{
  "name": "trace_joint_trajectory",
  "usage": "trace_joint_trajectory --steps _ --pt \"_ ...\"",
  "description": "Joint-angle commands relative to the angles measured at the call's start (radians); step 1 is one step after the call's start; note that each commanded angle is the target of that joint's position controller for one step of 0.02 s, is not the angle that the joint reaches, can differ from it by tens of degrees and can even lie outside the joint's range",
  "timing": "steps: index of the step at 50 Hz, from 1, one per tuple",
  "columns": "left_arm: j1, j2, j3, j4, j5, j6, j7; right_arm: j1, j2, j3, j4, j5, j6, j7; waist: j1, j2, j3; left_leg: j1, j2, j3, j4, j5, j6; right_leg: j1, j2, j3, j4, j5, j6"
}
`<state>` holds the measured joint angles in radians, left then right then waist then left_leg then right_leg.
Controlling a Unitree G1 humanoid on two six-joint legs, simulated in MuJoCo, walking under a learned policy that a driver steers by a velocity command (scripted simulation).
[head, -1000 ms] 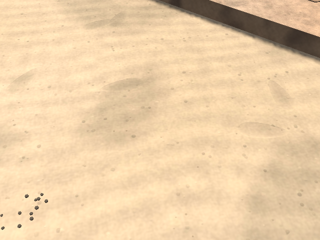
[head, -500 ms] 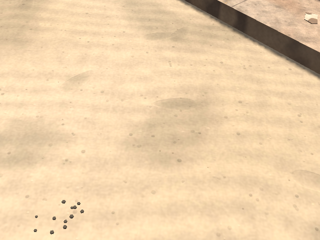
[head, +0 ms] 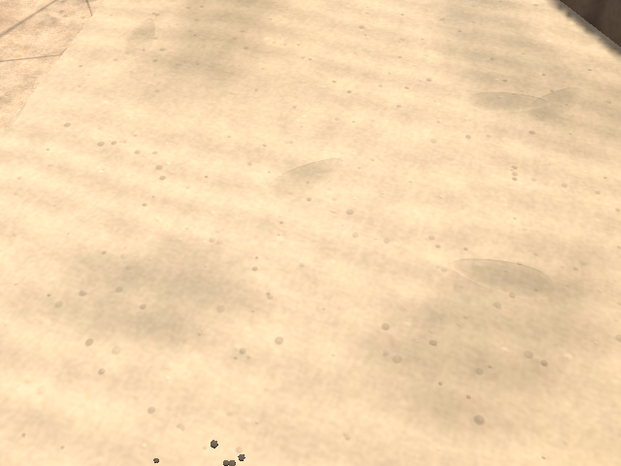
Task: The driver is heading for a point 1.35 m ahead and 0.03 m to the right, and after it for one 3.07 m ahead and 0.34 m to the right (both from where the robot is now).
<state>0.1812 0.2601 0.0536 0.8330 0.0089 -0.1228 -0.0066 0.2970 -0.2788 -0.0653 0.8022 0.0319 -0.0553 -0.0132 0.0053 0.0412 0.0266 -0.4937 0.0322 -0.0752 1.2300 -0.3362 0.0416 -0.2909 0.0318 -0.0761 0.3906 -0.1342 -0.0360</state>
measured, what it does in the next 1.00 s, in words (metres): walks ahead: left foot, then right foot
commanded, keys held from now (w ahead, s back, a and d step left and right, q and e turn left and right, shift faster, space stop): w+q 0.32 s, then w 0.08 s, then w+e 0.04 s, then e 0.56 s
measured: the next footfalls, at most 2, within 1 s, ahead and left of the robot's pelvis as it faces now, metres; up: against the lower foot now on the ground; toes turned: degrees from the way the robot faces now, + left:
left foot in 0.36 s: +0.34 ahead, +0.19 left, +0.00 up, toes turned +16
right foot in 0.86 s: +0.57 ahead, +0.04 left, +0.00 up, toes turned +4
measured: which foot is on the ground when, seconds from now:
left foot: up 0.00-0.34, down 0.36-0.86, up 0.88-1.00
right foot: down 0.00-0.38, up 0.40-0.84, down 0.86-1.00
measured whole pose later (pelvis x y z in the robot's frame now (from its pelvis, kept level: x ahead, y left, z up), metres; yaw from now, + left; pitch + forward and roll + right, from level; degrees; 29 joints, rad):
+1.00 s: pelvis +0.44 +0.10 -0.01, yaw +2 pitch +3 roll +1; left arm 0.18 0.29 0.07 0.69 -0.01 -0.02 -0.02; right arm 0.11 -0.28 -0.06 0.72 -0.01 -0.01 -0.03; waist 0.03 0.02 0.05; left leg -0.49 -0.03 -0.03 1.21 -0.50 -0.02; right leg -0.45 0.06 0.01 0.52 -0.12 -0.08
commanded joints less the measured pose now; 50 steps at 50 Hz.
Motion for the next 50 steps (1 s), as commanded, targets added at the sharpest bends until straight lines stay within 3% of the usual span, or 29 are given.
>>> trace_joint_trajectory --steps 1,4,9,12,14,16,17,18,19,20,21,22,23,24,27,30,32,35,39,41,42,43,44,45,46,47,48,49,50 --pt "0.009 0.093 0.024 -0.024 -0.006 -0.02 -0.005 0.038 -0.012 -0.006 -0.081 0.001 0.01 0.004 -0.014 -0.109 -0.025 -0.148 0.109 -0.036 -0.029 0.05 0.0 0.111 -0.289 0.237 -0.257 0.055 -0.178" --pt "0.025 0.136 0.039 -0.007 -0.005 -0.021 -0.003 -0.033 -0.022 -0.005 -0.129 -0.01 0.015 0.005 -0.009 -0.083 -0.006 -0.226 0.121 -0.042 -0.136 0.154 -0.013 0.137 -0.307 0.152 -0.277 0.143 -0.193" --pt "0.057 0.172 0.044 0.002 -0.01 0.0 0.003 -0.191 -0.017 0.005 -0.187 -0.008 -0.002 0.04 0.047 -0.079 0.017 -0.202 0.098 0.038 -0.415 0.375 -0.008 0.193 -0.275 -0.01 -0.252 0.189 -0.147" --pt "0.103 0.2 0.049 0.015 -0.024 0.017 0.005 -0.278 -0.02 0.008 -0.235 -0.004 0.002 0.059 0.078 -0.087 0.044 -0.202 0.083 0.081 -0.516 0.34 0.007 0.27 -0.302 -0.039 -0.23 0.164 -0.125" --pt "0.118 0.218 0.055 0.022 -0.033 0.033 0.006 -0.303 -0.034 0.003 -0.263 -0.005 0.004 0.068 0.075 -0.095 0.054 -0.197 0.064 0.109 -0.556 0.251 0.031 0.334 -0.326 -0.057 -0.187 0.223 -0.107" --pt "0.106 0.243 0.062 0.017 -0.037 0.048 0.011 -0.249 -0.068 -0.015 -0.27 -0.01 0.009 0.07 0.026 -0.128 0.005 -0.079 -0.002 0.167 -0.582 0.146 0.07 0.363 -0.326 -0.099 -0.047 0.533 -0.085" --pt "0.098 0.247 0.062 0.016 -0.04 0.057 0.015 -0.135 -0.097 -0.036 -0.244 -0.012 0.009 0.068 -0.046 -0.123 -0.06 0.086 -0.055 0.196 -0.631 0.154 0.098 0.336 -0.305 -0.129 0.119 0.682 -0.068" --pt "0.113 0.215 0.048 0.014 -0.032 0.06 0.02 0.052 -0.158 -0.072 -0.189 -0.01 0.012 0.054 -0.132 -0.087 -0.157 0.371 -0.095 0.181 -0.67 0.204 0.136 0.208 -0.263 -0.151 0.355 0.671 -0.038" --pt "0.146 0.118 0.012 -0.015 0.015 0.05 0.014 0.181 -0.257 -0.096 -0.165 -0.007 0.019 0.03 -0.14 0.135 -0.253 0.677 0.145 -0.164 -0.671 0.281 0.206 -0.103 -0.194 -0.154 0.708 0.06 0.008" --pt "0.199 0.068 -0.011 -0.054 -0.006 0.011 -0.004 0.149 -0.299 -0.088 -0.194 -0.011 0.006 0.037 -0.061 0.277 -0.422 0.897 0.345 -0.727 -0.883 0.067 0.393 -0.419 -0.019 0.037 0.99 -0.459 0.038" --pt "0.1 0.177 0.016 -0.042 -0.054 -0.011 -0.016 0.163 -0.194 -0.06 -0.179 -0.021 -0.005 0.048 -0.126 0.093 -0.377 0.852 0.34 -0.652 -0.939 0.067 0.329 -0.512 -0.078 0.146 1.042 -0.39 0.019" --pt "0.044 0.172 0.015 -0.062 -0.073 -0.016 -0.019 0.114 -0.163 -0.049 -0.176 -0.027 -0.012 0.05 -0.106 0.077 -0.244 0.721 0.312 -0.48 -0.923 0.161 0.286 -0.536 -0.118 0.127 1.004 -0.313 0.0" --pt "0.031 0.155 0.012 -0.05 -0.055 -0.008 -0.008 0.019 -0.13 -0.035 -0.187 -0.027 -0.017 0.051 -0.058 -0.022 -0.162 0.548 0.275 -0.337 -0.917 0.366 0.247 -0.467 -0.166 0.126 0.93 -0.238 0.007" --pt "0.041 0.156 0.018 -0.036 -0.036 0.006 -0.002 -0.045 -0.093 -0.024 -0.193 -0.032 -0.023 0.05 -0.02 -0.016 -0.124 0.435 0.233 -0.224 -0.925 0.509 0.224 -0.396 -0.192 0.135 0.865 -0.204 0.016" --pt "0.135 0.114 0.018 0.005 -0.032 0.055 0.004 -0.087 -0.092 -0.022 -0.167 -0.046 -0.049 0.043 0.042 0.0 -0.109 0.307 0.196 -0.05 -0.976 0.779 0.206 -0.266 -0.176 0.13 0.798 -0.136 0.047" --pt "0.098 0.084 0.017 -0.006 -0.027 0.069 0.013 -0.092 -0.089 -0.022 -0.136 -0.059 -0.054 0.02 0.039 0.015 -0.07 0.293 0.17 0.085 -1.001 0.845 0.179 -0.293 -0.133 0.154 0.656 -0.008 0.069" --pt "0.051 0.069 0.012 -0.023 -0.021 0.067 0.006 -0.111 -0.087 -0.018 -0.128 -0.058 -0.046 0.005 0.026 0.03 -0.057 0.302 0.14 0.162 -1.004 0.806 0.149 -0.269 -0.118 0.129 0.49 0.117 0.069" --pt "-0.032 0.054 0.005 -0.068 -0.013 0.064 -0.015 -0.087 -0.112 -0.025 -0.102 -0.049 -0.027 -0.016 -0.021 0.034 -0.058 0.382 0.169 0.186 -0.98 0.793 0.146 -0.273 -0.105 0.088 0.342 0.2 0.067" --pt "-0.061 0.08 0.017 -0.125 -0.011 0.069 -0.044 -0.09 -0.129 -0.035 -0.081 -0.03 0.012 -0.029 -0.032 0.045 -0.051 0.49 0.232 0.168 -0.877 0.799 0.146 -0.321 -0.092 0.058 0.28 0.048 0.033" --pt "-0.027 0.092 0.026 -0.14 -0.012 0.069 -0.057 -0.117 -0.138 -0.039 -0.088 -0.016 0.03 -0.039 -0.011 0.053 -0.059 0.496 0.238 0.168 -0.773 0.856 0.125 -0.282 -0.063 0.024 0.244 -0.038 0.002" --pt "0.032 0.102 0.035 -0.131 -0.013 0.066 -0.058 -0.135 -0.139 -0.04 -0.094 -0.01 0.036 -0.044 0.021 0.044 -0.085 0.48 0.213 0.19 -0.673 0.905 0.1 -0.198 -0.028 -0.002 0.177 -0.01 -0.022" --pt "0.121 0.147 0.055 -0.117 -0.009 0.061 -0.049 -0.115 -0.131 -0.038 -0.093 -0.011 0.037 -0.046 0.06 -0.01 -0.139 0.434 0.145 0.224 -0.504 0.857 0.046 -0.04 -0.004 0.018 0.078 0.188 -0.062" --pt "0.19 0.251 0.083 -0.127 0.001 0.061 -0.024 -0.11 -0.109 -0.026 -0.122 -0.041 0.027 -0.041 0.08 -0.175 -0.222 0.223 0.046 0.246 -0.211 0.486 -0.03 0.19 -0.177 0.282 0.08 0.68 -0.148" --pt "0.183 0.317 0.087 -0.146 0.023 0.061 -0.017 -0.021 -0.025 0.0 -0.148 -0.07 0.018 -0.023 -0.004 -0.34 -0.355 -0.096 -0.158 0.119 0.101 -0.377 -0.088 0.452 -0.413 0.689 0.079 0.947 -0.386" --pt "0.154 0.242 0.071 -0.175 0.012 0.068 -0.018 -0.047 -0.088 -0.008 -0.124 -0.047 0.015 -0.005 0.049 -0.198 -0.442 -0.121 -0.1 -0.062 0.18 -0.339 -0.072 0.447 -0.387 0.664 0.035 0.716 -0.38" --pt "0.075 0.2 0.061 -0.2 -0.004 0.074 -0.015 -0.11 -0.112 -0.014 -0.142 -0.021 0.02 0.0 0.037 -0.144 -0.328 -0.174 -0.069 -0.049 0.16 -0.253 -0.062 0.35 -0.345 0.557 0.01 0.527 -0.33" --pt "0.025 0.163 0.052 -0.208 -0.026 0.087 -0.009 -0.139 -0.107 -0.017 -0.136 -0.029 0.029 -0.01 0.017 -0.045 -0.232 -0.187 -0.033 -0.032 0.085 -0.187 -0.066 0.24 -0.295 0.487 -0.019 0.358 -0.27" --pt "-0.009 0.139 0.043 -0.218 -0.035 0.1 -0.003 -0.161 -0.114 -0.023 -0.141 -0.042 0.042 -0.023 0.003 -0.042 -0.169 -0.161 -0.013 -0.026 0.004 -0.143 -0.072 0.131 -0.259 0.449 -0.047 0.251 -0.237" --pt "-0.024 0.142 0.043 -0.227 -0.025 0.109 0.003 -0.151 -0.106 -0.025 -0.145 -0.043 0.054 -0.025 -0.021 -0.082 -0.148 -0.096 -0.017 -0.013 -0.048 -0.104 -0.077 0.045 -0.218 0.421 -0.069 0.196 -0.219"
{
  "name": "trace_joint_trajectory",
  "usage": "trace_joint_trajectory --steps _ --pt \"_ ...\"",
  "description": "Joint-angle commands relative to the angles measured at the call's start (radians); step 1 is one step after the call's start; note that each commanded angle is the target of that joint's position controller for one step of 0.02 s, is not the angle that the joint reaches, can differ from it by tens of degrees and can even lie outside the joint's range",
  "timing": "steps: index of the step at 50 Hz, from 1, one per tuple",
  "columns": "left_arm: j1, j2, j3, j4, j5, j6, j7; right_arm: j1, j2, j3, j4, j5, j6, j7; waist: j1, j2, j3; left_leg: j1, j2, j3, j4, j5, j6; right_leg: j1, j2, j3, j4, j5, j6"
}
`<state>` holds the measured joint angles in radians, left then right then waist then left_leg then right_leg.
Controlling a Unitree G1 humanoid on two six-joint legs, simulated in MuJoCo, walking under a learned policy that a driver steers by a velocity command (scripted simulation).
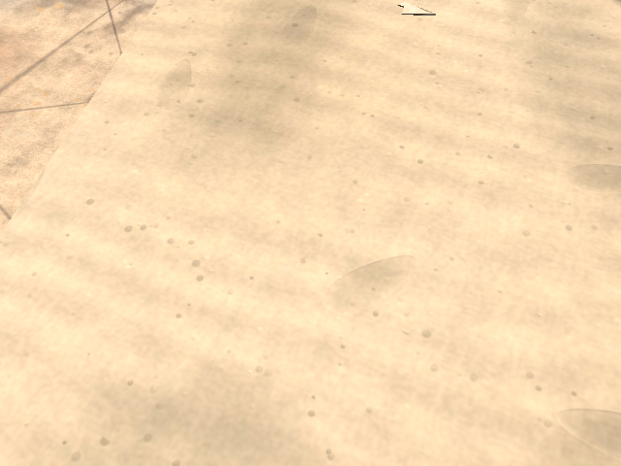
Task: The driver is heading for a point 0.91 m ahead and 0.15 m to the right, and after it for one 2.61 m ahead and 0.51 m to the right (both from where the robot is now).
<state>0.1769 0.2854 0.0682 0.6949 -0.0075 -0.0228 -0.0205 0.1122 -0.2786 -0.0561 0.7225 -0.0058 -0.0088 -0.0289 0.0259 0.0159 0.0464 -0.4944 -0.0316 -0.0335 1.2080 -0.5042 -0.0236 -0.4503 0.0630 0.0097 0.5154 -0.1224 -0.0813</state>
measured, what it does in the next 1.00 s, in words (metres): walks ahead, turning right: left foot, then right foot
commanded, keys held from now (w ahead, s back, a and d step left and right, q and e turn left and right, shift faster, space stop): e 0.12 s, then w+e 0.56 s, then w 0.10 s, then w+q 0.22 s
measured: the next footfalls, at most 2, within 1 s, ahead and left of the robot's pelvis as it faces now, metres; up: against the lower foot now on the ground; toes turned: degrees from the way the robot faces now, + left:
left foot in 0.32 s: +0.12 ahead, +0.15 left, +0.00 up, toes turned -16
right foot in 0.80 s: +0.29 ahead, -0.22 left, +0.00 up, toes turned -31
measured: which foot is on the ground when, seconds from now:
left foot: up 0.00-0.30, down 0.32-0.82, up 0.84-1.00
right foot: down 0.00-0.32, up 0.34-0.78, down 0.80-1.00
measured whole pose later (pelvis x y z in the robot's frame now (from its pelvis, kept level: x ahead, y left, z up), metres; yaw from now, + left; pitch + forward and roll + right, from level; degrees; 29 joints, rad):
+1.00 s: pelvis +0.29 -0.13 +0.01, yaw -27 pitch +1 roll -1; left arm 0.25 0.24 0.06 0.72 0.00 -0.08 -0.04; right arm 0.29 -0.31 -0.06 0.80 0.03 -0.07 0.00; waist -0.01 0.04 0.03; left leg -0.59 0.13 -0.06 1.19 -0.26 0.00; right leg -0.22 0.05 -0.09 0.40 -0.21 -0.06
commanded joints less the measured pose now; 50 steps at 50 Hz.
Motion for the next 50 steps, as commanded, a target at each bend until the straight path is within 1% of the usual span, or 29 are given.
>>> trace_joint_trajectory --steps 1,3,6,9,12,14,15,16,17,18,19,20,21,23,25,29,33,36,38,39,40,41,42,43,44,45,46,47,50 --pt "-0.027 0.126 0.033 -0.097 0.002 0.015 0.02 0.051 -0.086 -0.03 -0.065 -0.004 0.012 -0.012 -0.049 -0.093 -0.16 -0.067 0.032 -0.041 -0.083 0.087 -0.019 0.172 -0.222 0.318 -0.204 0.173 -0.165" --pt "-0.009 0.146 0.042 -0.104 0.01 0.02 0.033 0.066 -0.063 -0.024 -0.057 -0.001 0.011 -0.02 -0.042 -0.126 -0.178 -0.047 0.017 -0.037 -0.186 0.105 -0.039 0.178 -0.208 0.308 -0.198 0.19 -0.164" --pt "-0.002 0.165 0.052 -0.115 0.002 0.03 0.052 0.045 -0.059 -0.02 -0.056 0.001 0.009 -0.027 -0.023 -0.136 -0.205 -0.029 0.015 -0.056 -0.297 0.157 -0.056 0.19 -0.202 0.34 -0.189 0.061 -0.149" --pt "-0.018 0.17 0.052 -0.134 -0.004 0.039 0.06 0.031 -0.075 -0.026 -0.067 0.007 -0.004 -0.014 -0.013 -0.187 -0.204 0.017 0.006 -0.042 -0.403 0.169 -0.049 0.149 -0.184 0.41 -0.235 -0.318 -0.133" --pt "-0.004 0.167 0.05 -0.14 -0.005 0.041 0.054 0.043 -0.085 -0.032 -0.072 0.017 -0.034 0.003 -0.012 -0.206 -0.183 0.095 -0.011 -0.025 -0.525 0.12 -0.02 0.13 -0.183 0.469 -0.232 -0.441 -0.127" --pt "-0.022 0.155 0.044 -0.147 -0.012 0.045 0.053 0.107 -0.079 -0.038 -0.053 0.027 -0.056 0.014 -0.058 -0.19 -0.154 0.235 -0.012 -0.006 -0.708 0.189 0.019 0.062 -0.152 0.476 -0.205 -0.505 -0.102" --pt "-0.035 0.134 0.038 -0.153 -0.014 0.046 0.054 0.166 -0.091 -0.048 -0.03 0.026 -0.063 0.014 -0.091 -0.165 -0.129 0.354 0.02 -0.015 -0.814 0.22 0.046 -0.029 -0.109 0.449 -0.159 -0.525 -0.065" --pt "-0.04 0.072 0.021 -0.165 -0.015 0.043 0.052 0.255 -0.154 -0.065 -0.013 0.012 -0.067 0.008 -0.113 -0.028 -0.145 0.502 0.213 -0.195 -0.892 0.09 0.102 -0.183 -0.034 0.335 0.084 -0.538 -0.002" --pt "-0.06 0.04 0.014 -0.208 -0.023 0.026 0.045 0.281 -0.239 -0.08 -0.011 -0.023 -0.067 0.014 -0.092 0.206 -0.095 0.522 0.399 -0.541 -0.999 -0.159 0.204 -0.406 0.086 0.158 0.321 -0.455 0.02" --pt "-0.089 0.108 0.029 -0.224 -0.014 0.007 0.036 0.218 -0.223 -0.082 -0.028 -0.035 -0.081 0.018 -0.066 0.201 -0.004 0.437 0.451 -0.626 -1.03 -0.24 0.256 -0.487 -0.013 0.194 0.459 -0.364 0.025" --pt "-0.06 0.139 0.039 -0.201 -0.012 0.003 0.028 0.169 -0.165 -0.068 -0.045 -0.013 -0.086 0.009 -0.047 0.164 0.016 0.435 0.406 -0.528 -1.026 -0.201 0.229 -0.5 -0.033 0.191 0.512 -0.277 0.036" --pt "-0.021 0.136 0.043 -0.169 -0.008 0.005 0.025 0.15 -0.134 -0.058 -0.051 0.002 -0.085 0.004 -0.038 0.138 0.004 0.456 0.351 -0.425 -1.021 -0.11 0.189 -0.483 -0.044 0.167 0.55 -0.217 0.057" --pt "-0.011 0.124 0.042 -0.158 -0.003 0.002 0.02 0.156 -0.124 -0.053 -0.049 0.006 -0.084 0.0 -0.044 0.126 -0.001 0.463 0.323 -0.347 -1.023 -0.02 0.166 -0.478 -0.054 0.149 0.589 -0.165 0.072" --pt "-0.031 0.085 0.032 -0.156 -0.006 -0.004 0.008 0.202 -0.113 -0.044 -0.032 -0.005 -0.091 -0.003 -0.066 0.106 0.002 0.446 0.29 -0.21 -1.034 0.149 0.154 -0.462 -0.073 0.117 0.657 -0.072 0.089" --pt "-0.057 0.066 0.026 -0.16 -0.012 -0.006 0.004 0.241 -0.111 -0.041 -0.016 -0.012 -0.094 0.001 -0.086 0.104 0.006 0.456 0.279 -0.125 -1.037 0.243 0.158 -0.469 -0.088 0.103 0.654 -0.015 0.103" --pt "-0.137 0.047 0.017 -0.182 -0.017 -0.009 -0.01 0.273 -0.131 -0.042 0.012 -0.011 -0.086 0.005 -0.119 0.11 0.035 0.48 0.279 -0.006 -1.043 0.382 0.16 -0.441 -0.109 0.065 0.482 0.062 0.119" --pt "-0.236 0.014 0.0 -0.209 -0.02 -0.016 -0.038 0.299 -0.164 -0.047 0.043 0.005 -0.076 0.006 -0.152 0.104 0.072 0.5 0.301 0.079 -1.041 0.444 0.155 -0.354 -0.12 -0.023 0.282 0.073 0.099" --pt "-0.256 0.01 -0.005 -0.223 -0.024 -0.02 -0.054 0.321 -0.181 -0.05 0.073 0.027 -0.066 0.014 -0.136 0.101 0.082 0.529 0.326 0.116 -1.001 0.611 0.151 -0.246 -0.093 -0.075 0.168 -0.034 0.043" --pt "-0.174 0.051 0.016 -0.211 -0.015 -0.022 -0.053 0.315 -0.215 -0.057 0.088 0.037 -0.06 0.013 -0.059 0.136 0.006 0.542 0.331 0.157 -0.86 1.061 0.141 -0.045 -0.02 -0.123 0.113 -0.104 -0.015" --pt "-0.017 0.092 0.042 -0.169 -0.017 -0.021 -0.047 0.301 -0.221 -0.056 0.092 0.039 -0.057 0.009 0.039 0.126 -0.085 0.513 0.313 0.196 -0.691 1.217 0.122 0.172 0.018 -0.135 0.035 -0.032 -0.055" --pt "0.143 0.147 0.07 -0.127 -0.016 -0.014 -0.028 0.308 -0.202 -0.045 0.089 0.038 -0.064 0.005 0.118 0.103 -0.178 0.343 0.284 0.21 -0.483 1.143 0.094 0.467 -0.001 -0.071 0.024 0.032 -0.088" --pt "0.267 0.274 0.092 -0.102 -0.002 -0.013 -0.007 0.357 -0.08 -0.001 0.033 -0.002 -0.081 0.017 0.101 -0.16 -0.349 -0.092 0.166 0.194 -0.055 0.383 0.036 0.924 -0.319 0.385 0.053 0.032 -0.216" --pt "0.308 0.242 0.073 -0.1 0.001 -0.02 -0.003 0.376 -0.081 0.009 0.056 0.022 -0.112 0.03 0.107 -0.204 -0.562 -0.198 0.049 -0.027 0.163 -0.093 0.032 0.967 -0.499 0.791 -0.138 -0.077 -0.323" --pt "0.257 0.177 0.05 -0.088 0.012 -0.03 -0.01 0.247 -0.17 -0.024 0.026 0.068 -0.119 0.034 0.126 -0.12 -0.413 -0.277 0.1 -0.08 0.21 -0.02 0.043 0.842 -0.451 0.614 -0.168 -0.045 -0.253" --pt "0.196 0.146 0.04 -0.072 0.004 -0.036 -0.01 0.18 -0.154 -0.018 -0.001 0.072 -0.119 0.031 0.091 -0.118 -0.255 -0.29 0.139 -0.053 0.161 0.064 0.052 0.665 -0.408 0.44 -0.178 0.019 -0.209" --pt "0.128 0.108 0.026 -0.064 -0.001 -0.043 -0.012 0.168 -0.139 -0.018 0.008 0.048 -0.112 0.024 0.043 -0.07 -0.17 -0.252 0.177 -0.043 0.092 0.137 0.048 0.513 -0.357 0.329 -0.204 0.068 -0.175" --pt "0.077 0.072 0.017 -0.065 0.005 -0.052 -0.015 0.195 -0.136 -0.024 0.019 0.035 -0.096 0.024 0.0 -0.1 -0.123 -0.191 0.199 -0.053 0.045 0.196 0.044 0.403 -0.315 0.238 -0.242 0.099 -0.156" --pt "0.047 0.061 0.017 -0.061 0.01 -0.061 -0.016 0.238 -0.116 -0.023 0.037 0.038 -0.078 0.027 -0.03 -0.119 -0.107 -0.132 0.206 -0.059 0.03 0.243 0.04 0.331 -0.295 0.184 -0.287 0.088 -0.146" --pt "0.03 0.064 0.023 -0.024 0.018 -0.092 -0.013 0.249 -0.072 -0.02 0.045 0.04 -0.044 0.023 -0.061 -0.09 -0.047 -0.145 0.191 -0.072 -0.015 0.319 0.017 0.252 -0.287 0.062 -0.356 0.208 -0.14"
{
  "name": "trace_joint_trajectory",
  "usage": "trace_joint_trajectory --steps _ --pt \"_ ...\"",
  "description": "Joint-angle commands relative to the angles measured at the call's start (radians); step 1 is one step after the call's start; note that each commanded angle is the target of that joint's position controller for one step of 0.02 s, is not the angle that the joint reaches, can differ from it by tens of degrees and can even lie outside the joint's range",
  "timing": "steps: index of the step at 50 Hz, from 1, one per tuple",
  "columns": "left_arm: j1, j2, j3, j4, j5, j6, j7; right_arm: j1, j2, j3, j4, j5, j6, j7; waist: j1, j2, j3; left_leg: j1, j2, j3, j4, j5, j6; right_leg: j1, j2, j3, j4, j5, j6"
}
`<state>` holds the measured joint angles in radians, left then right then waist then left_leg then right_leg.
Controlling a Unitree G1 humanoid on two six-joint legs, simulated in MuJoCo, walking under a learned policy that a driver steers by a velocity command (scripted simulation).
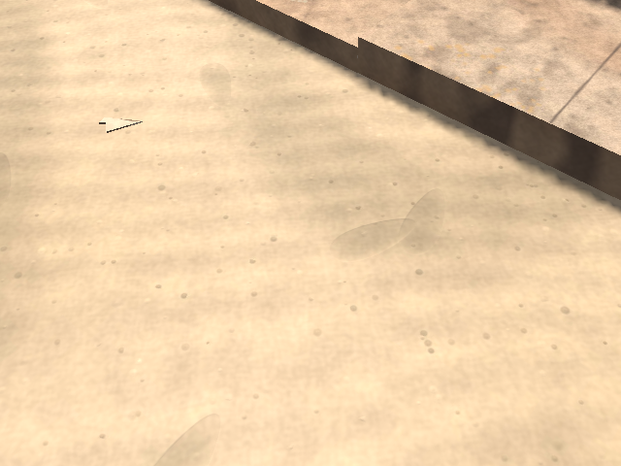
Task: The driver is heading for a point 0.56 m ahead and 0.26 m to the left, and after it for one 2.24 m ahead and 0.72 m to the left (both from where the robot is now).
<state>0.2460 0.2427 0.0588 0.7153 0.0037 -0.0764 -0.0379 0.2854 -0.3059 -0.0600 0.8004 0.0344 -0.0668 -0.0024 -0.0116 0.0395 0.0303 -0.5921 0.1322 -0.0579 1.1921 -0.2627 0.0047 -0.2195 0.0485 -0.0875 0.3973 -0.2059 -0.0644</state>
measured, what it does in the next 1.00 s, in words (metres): walks ahead, turning left: left foot, then right foot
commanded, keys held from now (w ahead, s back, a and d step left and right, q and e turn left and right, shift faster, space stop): w+q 0.68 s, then q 0.32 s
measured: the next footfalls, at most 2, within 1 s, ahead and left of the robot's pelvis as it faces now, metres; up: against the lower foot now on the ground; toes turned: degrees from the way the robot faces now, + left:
left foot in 0.34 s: +0.36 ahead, +0.15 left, +0.00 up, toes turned +12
right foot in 0.80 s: +0.68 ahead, +0.05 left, +0.00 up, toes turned +31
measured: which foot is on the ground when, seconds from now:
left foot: up 0.00-0.32, down 0.34-0.82, up 0.84-1.00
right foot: down 0.00-0.32, up 0.34-0.78, down 0.80-1.00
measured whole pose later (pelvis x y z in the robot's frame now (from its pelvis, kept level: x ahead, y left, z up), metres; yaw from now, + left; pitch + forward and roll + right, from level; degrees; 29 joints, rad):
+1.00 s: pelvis +0.53 +0.09 -0.01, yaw +35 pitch +2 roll -1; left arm 0.11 0.25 0.04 0.70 0.02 -0.05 0.01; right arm 0.24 -0.33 -0.08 0.63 0.02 0.04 -0.03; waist -0.01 0.03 0.06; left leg -0.56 0.01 -0.05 1.17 -0.47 -0.07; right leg -0.36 0.00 -0.06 0.46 -0.14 -0.03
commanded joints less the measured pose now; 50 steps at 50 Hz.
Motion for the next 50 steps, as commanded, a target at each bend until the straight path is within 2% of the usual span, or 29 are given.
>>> trace_joint_trajectory --steps 1,3,6,11,14,15,16,17,18,19,20,21,22,23,25,27,30,32,35,37,39,40,41,42,43,44,45,47,50 --pt "-0.033 0.109 0.035 -0.032 0.012 -0.042 0.008 0.051 -0.041 -0.016 -0.041 -0.003 0.017 -0.006 -0.02 -0.107 -0.011 -0.077 0.019 -0.059 -0.032 0.116 -0.018 0.02 -0.267 0.122 -0.247 0.32 -0.15" --pt "-0.02 0.111 0.034 -0.011 0.014 -0.044 0.018 -0.002 -0.037 -0.016 -0.061 -0.009 0.012 -0.005 -0.008 -0.103 0.014 -0.117 0.0 -0.069 -0.147 0.225 -0.022 0.041 -0.252 0.059 -0.256 0.35 -0.133" --pt "-0.011 0.132 0.037 0.007 0.008 -0.043 0.03 -0.102 -0.014 -0.003 -0.089 -0.015 0.001 0.017 0.028 -0.085 0.039 -0.085 -0.02 -0.007 -0.374 0.387 -0.005 0.07 -0.242 -0.015 -0.275 0.335 -0.104" --pt "0.066 0.177 0.051 0.058 -0.014 -0.012 0.045 -0.241 -0.006 0.009 -0.171 -0.014 -0.002 0.056 0.078 -0.063 0.081 -0.167 -0.037 0.054 -0.538 0.313 0.045 0.285 -0.321 -0.049 -0.22 0.435 -0.092" --pt "0.046 0.222 0.062 0.055 -0.018 0.016 0.058 -0.207 -0.047 -0.01 -0.201 -0.015 0.005 0.069 0.032 -0.112 0.008 -0.043 -0.117 0.144 -0.551 0.151 0.098 0.355 -0.325 -0.09 -0.052 0.856 -0.057" --pt "0.039 0.235 0.064 0.052 -0.018 0.025 0.063 -0.131 -0.077 -0.026 -0.193 -0.014 0.01 0.068 -0.014 -0.131 -0.047 0.065 -0.159 0.17 -0.545 0.1 0.122 0.354 -0.315 -0.101 0.073 0.993 -0.045" --pt "0.021 0.238 0.062 0.048 -0.022 0.031 0.068 0.014 -0.122 -0.052 -0.165 -0.012 0.013 0.06 -0.098 -0.123 -0.122 0.275 -0.201 0.174 -0.596 0.126 0.157 0.282 -0.286 -0.12 0.272 1.004 -0.02" --pt "0.03 0.211 0.048 0.034 -0.015 0.024 0.072 0.167 -0.198 -0.084 -0.136 -0.011 0.022 0.04 -0.168 -0.042 -0.215 0.578 -0.135 0.022 -0.636 0.164 0.208 0.068 -0.237 -0.121 0.564 0.746 0.02" --pt "0.157 0.05 -0.003 -0.012 0.017 -0.003 0.049 0.151 -0.298 -0.1 -0.14 -0.006 0.016 0.034 -0.034 0.241 -0.307 0.941 0.134 -0.55 -0.704 0.011 0.408 -0.409 -0.017 -0.04 0.959 -0.287 0.088" --pt "0.061 0.127 0.003 -0.019 -0.011 -0.045 0.031 0.189 -0.216 -0.076 -0.166 -0.012 0.004 0.036 -0.111 0.131 -0.445 1.021 0.191 -0.8 -0.856 -0.087 0.439 -0.522 0.01 0.196 1.066 -0.378 0.07" --pt "-0.042 0.174 0.016 -0.056 -0.047 -0.065 0.022 0.155 -0.167 -0.062 -0.163 -0.024 -0.004 0.035 -0.125 0.075 -0.307 0.938 0.168 -0.658 -0.884 -0.038 0.376 -0.595 -0.043 0.215 1.042 -0.289 0.046" --pt "-0.071 0.16 0.008 -0.069 -0.039 -0.075 0.025 0.085 -0.146 -0.055 -0.173 -0.018 -0.007 0.033 -0.078 -0.027 -0.203 0.78 0.129 -0.538 -0.885 0.057 0.34 -0.574 -0.089 0.204 0.946 -0.203 0.034" --pt "-0.082 0.16 0.011 -0.065 -0.014 -0.075 0.033 0.018 -0.12 -0.047 -0.187 -0.018 -0.007 0.033 -0.035 -0.073 -0.136 0.638 0.094 -0.451 -0.895 0.175 0.32 -0.521 -0.119 0.193 0.859 -0.166 0.04" --pt "-0.061 0.168 0.019 -0.063 -0.003 -0.064 0.034 -0.02 -0.098 -0.038 -0.204 -0.03 -0.008 0.028 0.002 -0.05 -0.119 0.543 0.068 -0.394 -0.915 0.265 0.316 -0.447 -0.14 0.199 0.817 -0.14 0.048" --pt "-0.029 0.158 0.02 -0.056 0.008 -0.039 0.036 -0.047 -0.098 -0.037 -0.211 -0.028 -0.009 0.022 0.033 -0.029 -0.093 0.444 0.037 -0.331 -0.948 0.344 0.318 -0.401 -0.149 0.181 0.736 -0.118 0.079" --pt "-0.056 0.13 0.01 -0.064 0.015 -0.022 0.041 -0.029 -0.12 -0.042 -0.199 -0.024 -0.01 0.009 0.032 -0.026 -0.065 0.361 0.01 -0.262 -0.959 0.406 0.31 -0.389 -0.142 0.153 0.631 -0.062 0.115" --pt "-0.175 0.096 -0.006 -0.09 0.015 -0.019 0.041 0.003 -0.14 -0.047 -0.181 -0.015 0.0 -0.008 -0.011 0.011 -0.041 0.305 -0.055 -0.189 -0.947 0.335 0.257 -0.347 -0.104 0.135 0.386 0.152 0.141" --pt "-0.245 0.091 -0.01 -0.103 0.006 -0.024 0.033 0.031 -0.144 -0.048 -0.171 -0.013 0.008 -0.012 -0.045 0.036 -0.043 0.298 -0.071 -0.192 -0.928 0.254 0.227 -0.293 -0.067 0.128 0.249 0.26 0.143" --pt "-0.3 0.121 0.001 -0.123 -0.003 -0.035 0.024 0.07 -0.146 -0.05 -0.151 -0.008 0.02 -0.013 -0.064 0.056 -0.035 0.36 -0.047 -0.267 -0.861 0.23 0.208 -0.272 -0.037 0.15 0.146 0.261 0.129" --pt "-0.285 0.149 0.016 -0.123 0.003 -0.045 0.019 0.071 -0.138 -0.051 -0.148 -0.01 0.035 -0.021 -0.047 0.078 -0.052 0.432 -0.041 -0.325 -0.765 0.311 0.179 -0.246 -0.014 0.16 0.091 0.205 0.105" --pt "-0.192 0.163 0.031 -0.1 0.007 -0.056 0.02 0.02 -0.122 -0.049 -0.17 -0.01 0.047 -0.029 0.015 0.1 -0.091 0.444 -0.075 -0.341 -0.641 0.383 0.131 -0.123 -0.014 0.142 0.014 0.251 0.064" --pt "-0.11 0.195 0.041 -0.093 0.022 -0.061 0.027 0.001 -0.081 -0.036 -0.193 -0.016 0.044 -0.029 0.054 0.075 -0.175 0.388 -0.126 -0.301 -0.488 0.356 0.085 0.057 -0.102 0.192 0.02 0.378 0.015" --pt "0.002 0.262 0.053 -0.09 0.039 -0.055 0.036 0.056 -0.02 -0.016 -0.219 -0.041 0.042 -0.03 0.059 -0.118 -0.319 0.195 -0.218 -0.194 -0.189 -0.08 0.024 0.356 -0.339 0.398 0.1 0.746 -0.076" --pt "0.048 0.276 0.059 -0.058 0.027 -0.031 0.03 0.227 -0.047 -0.011 -0.22 -0.017 0.038 -0.022 -0.001 -0.404 -0.457 -0.038 -0.267 -0.136 0.06 -0.479 -0.019 0.555 -0.55 0.764 0.071 0.665 -0.262" --pt "-0.006 0.197 0.043 -0.092 0.008 -0.015 0.032 0.22 -0.143 -0.035 -0.183 -0.005 0.048 -0.022 0.017 -0.247 -0.383 -0.101 -0.183 -0.151 0.166 -0.39 -0.05 0.46 -0.512 0.732 0.028 0.451 -0.239" --pt "-0.046 0.141 0.026 -0.109 0.007 0.0 0.042 0.096 -0.176 -0.047 -0.202 -0.006 0.064 -0.025 0.046 -0.17 -0.266 -0.131 -0.157 -0.1 0.191 -0.311 -0.068 0.354 -0.447 0.563 0.015 0.374 -0.19" --pt "-0.094 0.122 0.015 -0.109 0.011 0.013 0.046 0.04 -0.169 -0.05 -0.213 -0.012 0.082 -0.03 0.035 -0.114 -0.188 -0.114 -0.127 -0.073 0.163 -0.265 -0.079 0.227 -0.391 0.451 -0.009 0.369 -0.166" --pt "-0.144 0.136 0.016 -0.091 0.018 0.024 0.05 0.029 -0.122 -0.046 -0.228 -0.013 0.107 -0.032 -0.005 -0.149 -0.094 -0.023 -0.088 -0.032 0.058 -0.215 -0.078 0.025 -0.313 0.305 -0.069 0.352 -0.141" --pt "-0.148 0.168 0.031 -0.061 0.021 0.022 0.054 0.018 -0.063 -0.03 -0.243 -0.018 0.111 -0.033 -0.004 -0.178 -0.109 0.019 -0.082 0.013 -0.076 -0.163 -0.083 0.016 -0.319 0.208 -0.105 0.491 -0.175"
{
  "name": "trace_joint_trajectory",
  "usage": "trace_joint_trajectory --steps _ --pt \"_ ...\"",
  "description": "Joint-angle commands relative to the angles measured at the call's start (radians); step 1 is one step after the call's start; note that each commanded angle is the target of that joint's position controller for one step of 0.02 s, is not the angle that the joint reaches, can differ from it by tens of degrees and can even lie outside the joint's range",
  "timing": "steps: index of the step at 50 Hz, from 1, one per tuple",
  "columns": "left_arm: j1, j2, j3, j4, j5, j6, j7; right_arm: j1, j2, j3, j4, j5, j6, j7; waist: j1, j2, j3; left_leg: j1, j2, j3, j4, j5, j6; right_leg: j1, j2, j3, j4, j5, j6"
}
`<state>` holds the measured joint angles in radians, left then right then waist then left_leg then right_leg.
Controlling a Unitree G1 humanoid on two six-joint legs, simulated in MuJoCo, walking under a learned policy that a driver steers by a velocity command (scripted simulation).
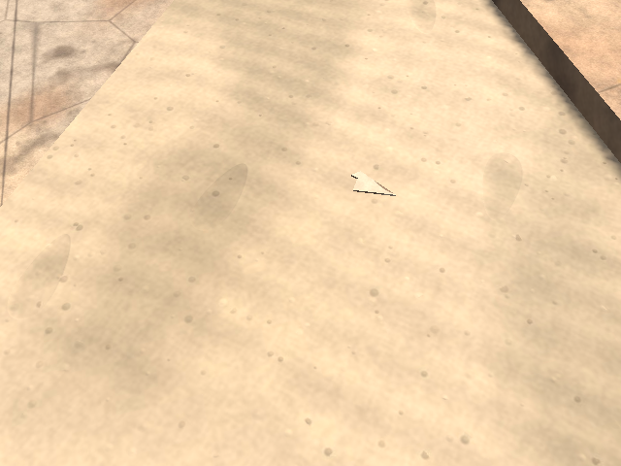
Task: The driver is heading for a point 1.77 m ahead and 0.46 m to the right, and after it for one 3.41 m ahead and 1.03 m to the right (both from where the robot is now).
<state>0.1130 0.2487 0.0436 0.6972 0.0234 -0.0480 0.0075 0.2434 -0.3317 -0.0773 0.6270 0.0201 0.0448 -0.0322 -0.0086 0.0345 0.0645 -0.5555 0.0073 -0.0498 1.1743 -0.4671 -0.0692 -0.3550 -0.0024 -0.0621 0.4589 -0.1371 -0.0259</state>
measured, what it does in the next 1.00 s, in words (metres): steps on the spot, turning right: left foot, then right foot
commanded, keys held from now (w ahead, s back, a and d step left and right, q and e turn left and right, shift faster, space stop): q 0.12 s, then e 0.88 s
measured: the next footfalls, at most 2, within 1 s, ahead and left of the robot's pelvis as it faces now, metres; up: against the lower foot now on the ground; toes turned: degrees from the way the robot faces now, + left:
left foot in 0.24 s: +0.10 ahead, +0.15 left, +0.00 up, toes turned +7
right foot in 0.66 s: +0.07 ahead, -0.09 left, +0.00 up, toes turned -8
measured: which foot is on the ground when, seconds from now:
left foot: up 0.00-0.22, down 0.24-0.66, up 0.68-1.00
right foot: down 0.00-0.24, up 0.26-0.64, down 0.66-1.00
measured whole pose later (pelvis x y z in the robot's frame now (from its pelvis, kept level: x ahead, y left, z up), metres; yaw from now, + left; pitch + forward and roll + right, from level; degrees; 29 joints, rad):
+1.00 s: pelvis +0.04 -0.01 +0.01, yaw -16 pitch +2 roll +3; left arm 0.19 0.30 0.06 0.69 -0.01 0.03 0.03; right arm 0.10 -0.31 -0.10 0.74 0.00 0.02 -0.05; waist 0.01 0.02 0.04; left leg -0.50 -0.01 -0.10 0.90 -0.32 -0.10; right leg -0.26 0.07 0.12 0.44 -0.20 -0.07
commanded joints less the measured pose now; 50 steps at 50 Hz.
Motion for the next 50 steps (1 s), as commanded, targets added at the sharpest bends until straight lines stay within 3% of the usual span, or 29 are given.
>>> trace_joint_trajectory --steps 1,3,6,9,10,11,12,13,14,15,16,18,21,25,28,30,32,33,34,35,36,37,38,39,42,50 --pt "-0.016 0.172 0.051 -0.036 -0.003 -0.004 0.011 0.045 -0.037 -0.01 -0.076 -0.007 -0.002 -0.001 -0.003 -0.162 -0.167 -0.01 0.054 0.004 -0.102 0.072 -0.008 0.175 -0.286 0.169 -0.165 0.444 -0.223" --pt "-0.034 0.185 0.056 -0.029 -0.012 0.008 0.015 0.018 -0.039 -0.008 -0.084 -0.008 -0.001 0.008 0.002 -0.15 -0.196 0.033 0.067 0.012 -0.191 0.142 -0.001 0.188 -0.3 0.128 -0.171 0.407 -0.223" --pt "-0.049 0.205 0.061 -0.017 -0.021 0.025 0.013 -0.025 -0.049 -0.011 -0.101 -0.006 0.007 0.023 0.012 -0.166 -0.174 0.11 0.064 0.044 -0.315 0.188 0.019 0.161 -0.299 0.07 -0.183 0.27 -0.204" --pt "-0.006 0.214 0.058 0.019 -0.04 0.033 -0.001 -0.058 -0.033 -0.005 -0.117 -0.015 0.005 0.031 0.023 -0.159 -0.16 0.19 0.028 0.054 -0.48 0.156 0.052 0.18 -0.297 0.092 -0.14 0.222 -0.193" --pt "-0.016 0.206 0.052 0.029 -0.05 0.035 -0.005 -0.031 -0.023 -0.003 -0.104 -0.018 0.001 0.034 0.0 -0.149 -0.161 0.256 0.01 0.066 -0.598 0.21 0.071 0.175 -0.279 0.086 -0.103 0.191 -0.173" --pt "-0.019 0.171 0.036 0.041 -0.056 0.034 -0.01 0.008 -0.019 -0.004 -0.081 -0.024 -0.005 0.033 -0.023 -0.134 -0.164 0.373 -0.006 0.074 -0.742 0.312 0.094 0.13 -0.247 0.072 -0.053 0.146 -0.134" --pt "0.026 0.102 0.009 0.063 -0.041 0.026 -0.022 0.023 -0.042 -0.006 -0.076 -0.033 -0.009 0.026 -0.018 -0.077 -0.185 0.527 0.058 -0.007 -0.824 0.468 0.116 0.049 -0.191 0.036 0.007 0.044 -0.052" --pt "0.074 0.029 -0.021 0.052 0.016 0.016 -0.04 0.022 -0.117 -0.01 -0.096 -0.049 -0.008 0.01 0.038 0.155 -0.238 0.656 0.305 -0.26 -0.792 0.853 0.181 -0.076 -0.097 -0.039 0.195 -0.324 0.046" --pt "0.066 0.07 -0.009 0.057 -0.008 0.026 -0.032 -0.029 -0.078 0.006 -0.097 -0.076 -0.02 0.012 0.019 0.217 -0.231 0.484 0.369 -0.285 -0.819 0.724 0.324 -0.079 -0.08 0.04 0.269 -0.48 0.084" --pt "0.042 0.146 0.01 0.064 -0.029 0.038 -0.023 -0.075 -0.05 0.011 -0.096 -0.076 -0.035 0.021 0.007 0.164 -0.181 0.426 0.312 -0.227 -0.836 0.632 0.327 -0.059 -0.085 0.066 0.333 -0.455 0.101" --pt "0.039 0.163 0.022 0.069 -0.038 0.047 -0.016 -0.101 -0.05 0.009 -0.079 -0.071 -0.047 0.024 0.012 0.164 -0.153 0.412 0.275 -0.172 -0.837 0.603 0.297 -0.084 -0.073 0.072 0.377 -0.425 0.106" --pt "0.071 0.192 0.043 0.094 -0.033 0.07 0.002 -0.126 -0.086 -0.004 -0.061 -0.051 -0.057 0.017 0.015 0.141 -0.127 0.388 0.273 -0.122 -0.829 0.678 0.287 -0.101 -0.063 0.092 0.491 -0.386 0.121" --pt "0.094 0.164 0.05 0.092 -0.05 0.082 0.012 -0.128 -0.079 -0.01 -0.043 -0.041 -0.049 -0.001 0.016 0.108 -0.13 0.412 0.286 -0.067 -0.815 0.747 0.305 -0.143 -0.044 0.081 0.591 -0.369 0.128" --pt "0.049 0.109 0.036 0.054 -0.045 0.096 0.01 -0.152 -0.061 -0.015 -0.023 -0.04 -0.034 -0.015 -0.004 0.103 -0.137 0.435 0.297 -0.026 -0.811 0.668 0.309 -0.119 -0.06 0.048 0.462 -0.33 0.12" --pt "0.054 0.12 0.037 0.029 -0.044 0.099 -0.006 -0.156 -0.082 -0.027 -0.005 -0.035 -0.026 -0.015 -0.007 0.113 -0.157 0.448 0.325 -0.023 -0.796 0.675 0.314 -0.062 -0.053 0.015 0.366 -0.308 0.097" --pt "0.086 0.126 0.042 0.024 -0.043 0.1 -0.018 -0.172 -0.096 -0.034 0.007 -0.02 -0.024 -0.016 0.015 0.116 -0.158 0.437 0.331 -0.009 -0.765 0.658 0.29 -0.008 -0.043 -0.009 0.27 -0.26 0.065" --pt "0.157 0.13 0.05 0.042 -0.038 0.099 -0.025 -0.181 -0.089 -0.036 0.027 0.0 -0.02 -0.018 0.055 0.093 -0.157 0.377 0.292 0.054 -0.675 0.54 0.213 0.118 -0.005 -0.037 0.064 -0.09 0.012" --pt "0.169 0.182 0.066 0.039 -0.029 0.097 -0.018 -0.127 -0.06 -0.033 0.049 -0.006 -0.02 -0.014 0.04 -0.031 -0.136 0.274 0.222 0.136 -0.53 0.356 0.125 0.204 -0.045 0.081 -0.046 0.11 -0.035" --pt "0.178 0.321 0.097 0.014 -0.027 0.092 0.004 -0.142 0.003 -0.013 0.008 -0.057 -0.024 -0.008 0.009 -0.354 -0.116 -0.033 0.058 0.227 -0.222 -0.099 0.001 0.343 -0.314 0.469 -0.079 0.509 -0.179" --pt "0.207 0.315 0.088 -0.006 0.016 0.069 -0.009 -0.266 -0.025 -0.018 -0.025 -0.044 -0.03 -0.016 0.099 -0.292 -0.157 -0.106 -0.021 0.045 -0.031 -0.259 -0.003 0.283 -0.408 0.6 -0.129 0.518 -0.339" --pt "0.169 0.291 0.08 -0.012 0.02 0.047 -0.014 -0.268 -0.054 -0.029 -0.017 -0.021 -0.029 -0.019 0.078 -0.189 -0.142 -0.132 0.002 -0.01 0.042 -0.195 0.01 0.282 -0.363 0.522 -0.133 0.437 -0.322" --pt "0.113 0.267 0.077 -0.018 -0.003 0.035 -0.009 -0.242 -0.063 -0.035 0.001 -0.016 -0.026 -0.023 0.044 -0.147 -0.116 -0.15 0.018 -0.024 0.036 -0.094 0.02 0.278 -0.305 0.449 -0.123 0.362 -0.265" --pt "0.073 0.231 0.067 -0.026 -0.025 0.035 -0.002 -0.225 -0.07 -0.04 0.022 -0.025 -0.024 -0.031 0.029 -0.115 -0.111 -0.156 0.029 -0.032 0.013 -0.024 0.018 0.28 -0.268 0.412 -0.117 0.321 -0.219" --pt "0.049 0.209 0.058 -0.032 -0.04 0.039 0.007 -0.206 -0.076 -0.045 0.029 -0.031 -0.023 -0.035 0.013 -0.123 -0.114 -0.13 0.03 -0.036 0.002 0.033 0.011 0.267 -0.241 0.384 -0.12 0.327 -0.199" --pt "0.077 0.196 0.052 -0.043 -0.033 0.049 0.022 -0.169 -0.052 -0.043 0.042 -0.02 -0.03 -0.029 0.011 -0.135 -0.152 -0.092 0.0 -0.032 -0.017 0.124 -0.008 0.291 -0.205 0.359 -0.12 0.348 -0.196" --pt "0.078 0.236 0.07 -0.073 -0.033 0.07 0.031 -0.202 -0.042 -0.035 0.035 -0.017 -0.051 -0.017 0.039 -0.178 -0.109 -0.005 -0.022 -0.055 -0.348 0.147 -0.037 0.234 -0.168 0.457 -0.124 0.091 -0.198"
Velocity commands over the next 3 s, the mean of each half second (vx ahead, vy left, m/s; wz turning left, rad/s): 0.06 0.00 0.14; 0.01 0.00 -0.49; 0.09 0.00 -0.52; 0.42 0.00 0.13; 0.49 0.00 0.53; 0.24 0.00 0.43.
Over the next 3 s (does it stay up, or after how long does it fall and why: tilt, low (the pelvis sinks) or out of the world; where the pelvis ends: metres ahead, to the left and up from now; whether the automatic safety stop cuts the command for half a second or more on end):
stays up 0.66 -0.26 0.00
